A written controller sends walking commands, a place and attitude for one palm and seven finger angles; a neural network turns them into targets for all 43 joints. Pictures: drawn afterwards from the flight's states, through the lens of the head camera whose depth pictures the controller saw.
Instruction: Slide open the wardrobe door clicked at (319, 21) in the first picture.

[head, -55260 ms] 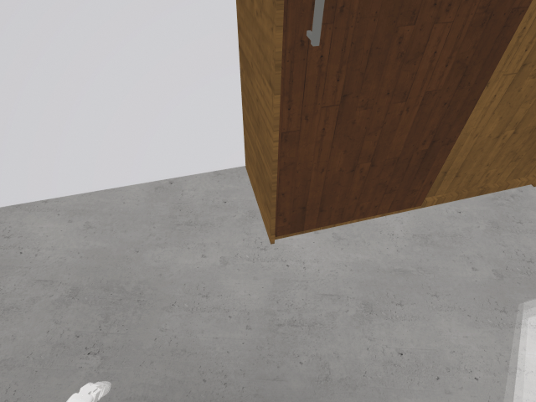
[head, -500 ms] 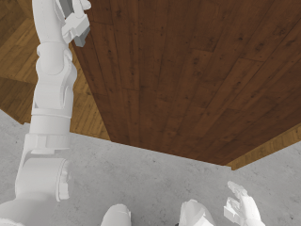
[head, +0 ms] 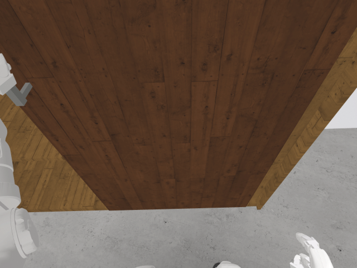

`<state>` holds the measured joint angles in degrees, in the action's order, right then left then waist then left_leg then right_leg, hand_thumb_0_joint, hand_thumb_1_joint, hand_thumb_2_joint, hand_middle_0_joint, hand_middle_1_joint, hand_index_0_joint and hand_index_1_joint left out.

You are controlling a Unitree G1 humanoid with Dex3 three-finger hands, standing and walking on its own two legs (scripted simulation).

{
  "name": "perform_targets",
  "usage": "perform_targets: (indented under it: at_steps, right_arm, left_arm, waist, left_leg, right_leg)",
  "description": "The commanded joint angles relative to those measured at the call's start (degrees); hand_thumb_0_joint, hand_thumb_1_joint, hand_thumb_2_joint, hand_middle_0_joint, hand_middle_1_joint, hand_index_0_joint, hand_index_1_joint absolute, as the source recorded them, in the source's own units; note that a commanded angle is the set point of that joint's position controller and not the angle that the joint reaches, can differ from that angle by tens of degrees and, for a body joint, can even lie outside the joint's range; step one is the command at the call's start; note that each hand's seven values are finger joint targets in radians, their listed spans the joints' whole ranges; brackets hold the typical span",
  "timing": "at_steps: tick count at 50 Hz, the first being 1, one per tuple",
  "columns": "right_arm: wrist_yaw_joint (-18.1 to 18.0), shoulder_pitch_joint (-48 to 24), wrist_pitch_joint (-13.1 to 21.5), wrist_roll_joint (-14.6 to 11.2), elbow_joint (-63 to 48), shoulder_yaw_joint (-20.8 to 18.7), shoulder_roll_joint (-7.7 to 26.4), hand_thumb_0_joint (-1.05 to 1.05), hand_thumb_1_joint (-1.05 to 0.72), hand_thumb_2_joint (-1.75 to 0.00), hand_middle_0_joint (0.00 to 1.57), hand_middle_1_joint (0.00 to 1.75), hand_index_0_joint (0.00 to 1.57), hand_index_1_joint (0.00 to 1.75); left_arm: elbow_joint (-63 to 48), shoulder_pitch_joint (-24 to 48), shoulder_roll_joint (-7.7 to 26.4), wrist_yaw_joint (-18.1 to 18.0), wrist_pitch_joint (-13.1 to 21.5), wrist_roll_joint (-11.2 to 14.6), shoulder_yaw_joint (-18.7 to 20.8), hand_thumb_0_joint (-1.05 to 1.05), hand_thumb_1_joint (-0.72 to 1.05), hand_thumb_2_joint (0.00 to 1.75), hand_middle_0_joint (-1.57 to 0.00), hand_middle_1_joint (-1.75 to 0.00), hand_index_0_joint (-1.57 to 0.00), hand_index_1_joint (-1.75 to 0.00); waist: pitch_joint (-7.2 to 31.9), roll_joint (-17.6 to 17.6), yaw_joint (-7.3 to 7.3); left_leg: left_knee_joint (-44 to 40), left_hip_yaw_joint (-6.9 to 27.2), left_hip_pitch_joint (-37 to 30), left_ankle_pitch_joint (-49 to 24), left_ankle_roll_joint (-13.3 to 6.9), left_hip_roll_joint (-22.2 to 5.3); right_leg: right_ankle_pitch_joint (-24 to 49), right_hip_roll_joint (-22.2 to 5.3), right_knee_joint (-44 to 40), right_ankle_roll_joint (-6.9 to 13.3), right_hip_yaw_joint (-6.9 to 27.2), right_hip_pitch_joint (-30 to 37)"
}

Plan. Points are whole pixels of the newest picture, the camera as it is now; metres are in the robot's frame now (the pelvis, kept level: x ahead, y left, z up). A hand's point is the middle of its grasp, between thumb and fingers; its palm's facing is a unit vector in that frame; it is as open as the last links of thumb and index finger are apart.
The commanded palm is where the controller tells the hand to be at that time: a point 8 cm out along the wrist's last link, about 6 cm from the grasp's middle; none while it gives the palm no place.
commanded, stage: stop walking and hold the door there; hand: left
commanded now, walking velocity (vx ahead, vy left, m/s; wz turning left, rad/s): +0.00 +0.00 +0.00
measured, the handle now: out of the picture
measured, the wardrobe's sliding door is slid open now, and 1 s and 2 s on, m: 0.65 0.65 0.65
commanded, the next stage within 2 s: none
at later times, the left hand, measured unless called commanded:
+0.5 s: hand (3, 76) +0.40 +0.32 +0.24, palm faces +0.45 -0.88 -0.18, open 6.2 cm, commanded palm +0.36 +0.36 +0.20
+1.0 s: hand (3, 77) +0.40 +0.32 +0.24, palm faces +0.43 -0.88 -0.19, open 6.3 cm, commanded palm +0.36 +0.36 +0.20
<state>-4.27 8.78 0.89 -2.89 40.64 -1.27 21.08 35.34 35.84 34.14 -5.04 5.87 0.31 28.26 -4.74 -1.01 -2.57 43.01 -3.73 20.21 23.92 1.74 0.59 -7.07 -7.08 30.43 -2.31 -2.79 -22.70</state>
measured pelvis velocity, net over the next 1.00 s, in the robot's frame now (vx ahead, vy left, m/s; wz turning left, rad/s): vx -0.07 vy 0.04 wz -0.14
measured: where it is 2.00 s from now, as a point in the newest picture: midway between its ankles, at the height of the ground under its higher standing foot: outside the picture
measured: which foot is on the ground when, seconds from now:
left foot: up 0.00-0.02, down 0.04-1.00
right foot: down 0.00-0.04, up 0.06-0.26, down 0.28-1.00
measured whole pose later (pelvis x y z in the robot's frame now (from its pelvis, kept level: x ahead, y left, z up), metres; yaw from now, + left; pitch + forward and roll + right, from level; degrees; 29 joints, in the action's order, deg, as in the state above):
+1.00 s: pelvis -0.07 +0.04 +0.00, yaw -8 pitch +1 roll -2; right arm -6.6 19.1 1.6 -2.2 41.7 0.7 18.3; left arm 55.7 45.2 39.7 -4.3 7.4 0.5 23.8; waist 1.2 -2.3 -4.2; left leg 30.4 -10.7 21.8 10.2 -3.2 -4.1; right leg -16.8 -0.9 28.3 -1.3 -3.5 -12.9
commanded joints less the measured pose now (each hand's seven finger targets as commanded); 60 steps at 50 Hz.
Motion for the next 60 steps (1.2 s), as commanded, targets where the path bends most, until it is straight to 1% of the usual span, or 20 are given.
perform_targets:
  at_steps: [1,2,3,6,11,13,15,17,19,21,23,25,27,31,36,39,47,50,54,60]
  right_arm:
    - [-0.72,-0.64,2.09,0.07,-7.84,-2.16,5.46,0.00,-0.90,-0.90,0.20,0.30,0.20,0.30]
    - [-0.72,-0.94,1.93,-0.26,-9.22,-2.69,7.45,0.00,-0.90,-0.90,0.20,0.30,0.20,0.30]
    - [-0.53,0.18,2.04,-0.46,-9.68,-2.03,5.63,0.00,-0.90,-0.90,0.20,0.30,0.20,0.30]
    - [-1.12,2.52,2.94,0.10,-8.30,-1.84,5.15,0.00,-0.90,-0.90,0.20,0.30,0.20,0.30]
    - [-1.31,4.44,4.32,0.07,-7.82,-1.02,5.59,0.00,-0.90,-0.90,0.20,0.30,0.20,0.30]
    - [-1.40,4.43,3.96,0.46,-7.83,-0.77,5.78,0.00,-0.90,-0.90,0.20,0.30,0.20,0.30]
    - [-2.01,5.55,3.49,0.66,-7.96,-0.72,5.21,0.00,-0.90,-0.90,0.20,0.30,0.20,0.30]
    - [-2.42,6.46,2.91,0.08,-6.97,-0.82,5.18,0.00,-0.90,-0.90,0.20,0.30,0.20,0.30]
    - [-2.79,4.92,3.13,-0.05,-7.56,-0.51,4.51,0.00,-0.90,-0.90,0.20,0.30,0.20,0.30]
    - [-3.15,6.04,3.18,0.11,-6.62,-0.21,4.75,0.00,-0.90,-0.90,0.20,0.30,0.20,0.30]
    - [-3.43,5.47,3.07,0.49,-6.33,-0.09,5.69,0.00,-0.90,-0.90,0.20,0.30,0.20,0.30]
    - [-3.31,5.03,3.58,0.78,-6.25,0.04,5.77,0.00,-0.90,-0.90,0.20,0.30,0.20,0.30]
    - [-3.30,5.60,3.98,0.94,-6.17,-0.08,5.50,0.00,-0.90,-0.90,0.20,0.30,0.20,0.30]
    - [-3.13,7.39,4.67,0.79,-5.55,-0.61,6.48,0.00,-0.90,-0.90,0.20,0.30,0.20,0.30]
    - [-2.55,8.58,4.50,1.39,-5.61,-1.26,6.63,0.00,-0.90,-0.90,0.20,0.30,0.20,0.30]
    - [-2.89,8.73,4.00,0.52,-5.29,-1.23,6.69,0.00,-0.90,-0.90,0.20,0.30,0.20,0.30]
    - [-3.26,8.97,3.08,0.40,-4.60,-1.33,7.06,0.00,-0.90,-0.90,0.20,0.30,0.20,0.30]
    - [-2.78,9.13,1.74,0.40,-4.98,-1.88,6.47,0.00,-0.90,-0.90,0.20,0.30,0.20,0.30]
    - [-1.97,6.68,1.18,0.31,-5.84,-2.35,6.16,0.00,-0.90,-0.90,0.20,0.30,0.20,0.30]
    - [-1.76,5.50,2.11,1.28,-4.87,-1.91,4.47,0.00,-0.90,-0.90,0.20,0.30,0.20,0.30]
  left_arm:
    - [-13.61,19.03,18.24,-1.60,5.45,-0.10,1.29,0.00,0.90,0.90,-0.45,-1.40,-0.45,-1.40]
    - [-16.10,20.33,16.94,-1.42,6.02,0.44,-0.39,0.00,0.90,0.90,-0.45,-1.40,-0.45,-1.40]
    - [-16.35,22.24,16.02,-1.49,6.04,0.39,-1.51,0.00,0.90,0.90,-0.45,-1.40,-0.45,-1.40]
    - [-12.10,22.40,17.78,-1.30,5.15,-0.72,-1.25,0.00,0.90,0.90,-0.45,-1.40,-0.45,-1.40]
    - [-10.60,21.58,16.35,-0.85,3.72,-0.28,-3.36,0.00,0.90,0.90,-0.45,-1.40,-0.45,-1.40]
    - [-8.63,20.90,18.51,-0.75,3.81,-0.35,-2.18,0.00,0.90,0.90,-0.45,-1.40,-0.45,-1.40]
    - [-5.34,20.69,23.48,-1.29,4.06,-1.29,1.56,0.00,0.90,0.90,-0.45,-1.40,-0.45,-1.40]
    - [-1.24,19.84,25.83,-1.53,3.28,-1.01,3.61,0.00,0.90,0.90,-0.45,-1.40,-0.45,-1.40]
    - [-0.75,22.67,26.74,-1.43,2.94,-0.95,4.79,0.00,0.90,0.90,-0.45,-1.40,-0.45,-1.40]
    - [2.27,23.63,24.47,-1.02,2.98,-0.92,2.34,0.00,0.90,0.90,-0.45,-1.40,-0.45,-1.40]
    - [4.70,23.25,21.25,-0.51,3.22,-0.33,-0.31,0.00,0.90,0.90,-0.45,-1.40,-0.45,-1.40]
    - [4.85,26.37,20.21,-0.23,3.91,-0.37,-1.94,0.00,0.90,0.90,-0.45,-1.40,-0.45,-1.40]
    - [4.51,27.05,16.73,-0.01,3.75,0.04,-5.18,0.00,0.90,0.90,-0.45,-1.40,-0.45,-1.40]
    - [6.73,27.04,17.44,0.15,2.98,-0.11,-5.01,0.00,0.90,0.90,-0.45,-1.40,-0.45,-1.40]
    - [9.25,26.27,18.27,1.08,3.12,-0.74,-5.12,0.00,0.90,0.90,-0.45,-1.40,-0.45,-1.40]
    - [11.53,25.17,20.72,0.64,3.14,-0.71,-2.72,0.00,0.90,0.90,-0.45,-1.40,-0.45,-1.40]
    - [12.29,24.26,19.84,1.07,3.82,-0.46,-3.90,0.00,0.90,0.90,-0.45,-1.40,-0.45,-1.40]
    - [14.28,22.72,22.55,0.46,3.84,-1.15,-1.83,0.00,0.90,0.90,-0.45,-1.40,-0.45,-1.40]
    - [12.93,24.03,22.11,0.72,3.77,-1.15,-1.30,0.00,0.90,0.90,-0.45,-1.40,-0.45,-1.40]
    - [6.44,23.19,19.02,1.47,4.87,-0.99,-1.89,0.00,0.90,0.90,-0.45,-1.40,-0.45,-1.40]
  waist:
    - [21.91,-2.79,2.03]
    - [18.60,-16.01,2.74]
    - [18.38,-17.89,3.47]
    - [18.18,-14.17,2.48]
    - [19.91,-14.69,1.77]
    - [21.24,-10.81,1.55]
    - [23.55,-0.99,0.60]
    - [24.68,6.06,0.95]
    - [24.14,8.25,1.92]
    - [23.01,5.23,1.36]
    - [20.44,-4.76,1.30]
    - [17.56,-9.30,1.43]
    - [15.14,-10.05,1.45]
    - [18.91,-10.02,1.43]
    - [19.82,-3.55,0.26]
    - [20.73,0.66,0.69]
    - [18.51,-3.71,0.69]
    - [16.70,2.56,0.88]
    - [12.00,10.73,3.48]
    - [10.95,15.28,2.50]
  left_leg:
    - [-21.80,2.99,-12.63,-15.21,-1.38,-7.51]
    - [-25.58,13.71,-9.40,-20.72,-5.65,-16.60]
    - [-25.43,15.36,-6.86,-30.78,-9.53,-20.13]
    - [-21.69,10.89,-8.05,-37.74,-9.51,-18.55]
    - [-17.11,6.56,-14.87,-39.70,-6.34,-14.78]
    - [-14.61,6.03,-10.39,-35.24,-4.29,-13.59]
    - [-9.57,0.75,-4.64,-26.57,-1.53,-9.36]
    - [-7.96,0.71,-0.96,-17.15,-0.71,-6.60]
    - [-9.53,1.51,-1.63,-10.09,-1.41,-6.11]
    - [-15.13,2.01,-6.93,-17.19,-2.12,-7.50]
    - [-20.17,7.80,-10.54,-21.76,-4.55,-13.47]
    - [-28.48,15.48,-7.78,-11.88,-6.81,-18.85]
    - [-31.50,16.08,-5.79,-5.47,-8.23,-19.76]
    - [-26.73,7.97,-8.82,-12.34,-6.08,-15.98]
    - [-18.74,3.18,-11.77,-16.61,-2.06,-10.72]
    - [-17.14,3.44,-11.70,-20.72,-2.88,-11.48]
    - [-16.65,3.75,-11.49,-24.28,-3.87,-12.04]
    - [-9.49,-0.03,-4.40,-16.48,-2.12,-7.63]
    - [8.19,4.77,14.00,3.17,-1.55,-4.27]
    - [-4.54,-0.01,3.98,-1.69,-0.64,-3.46]
  right_leg:
    - [2.20,-2.99,-0.03,3.98,3.34,8.52]
    - [-10.29,2.63,5.51,1.60,-1.35,4.82]
    - [-19.86,6.08,12.59,1.62,-1.05,4.23]
    - [-16.66,5.67,20.03,1.68,1.00,1.97]
    - [-10.85,6.80,-0.86,1.33,-2.24,7.74]
    - [1.89,3.90,-6.99,2.46,0.12,16.26]
    - [25.06,-4.93,-4.37,5.32,7.29,21.53]
    - [34.72,-6.57,-2.61,6.07,6.59,25.33]
    - [30.20,-6.83,-2.98,5.83,7.44,23.04]
    - [13.90,-4.07,-3.81,4.06,4.89,16.63]
    - [-2.75,2.57,-1.51,1.69,1.38,9.73]
    - [-15.56,5.69,4.63,1.67,0.51,7.66]
    - [-18.35,5.44,7.91,2.04,1.42,6.95]
    - [-12.64,5.87,-0.94,2.02,-0.66,11.68]
    - [-8.08,0.52,-8.95,4.36,3.34,9.26]
    - [-2.29,0.71,-7.20,2.82,3.38,9.32]
    - [-0.96,1.16,-5.90,2.09,2.72,8.20]
    - [2.64,-8.33,-9.51,5.12,10.46,11.12]
    - [11.80,-19.18,-11.90,10.64,17.93,20.52]
    - [29.84,-15.95,-4.64,6.27,2.71,18.54]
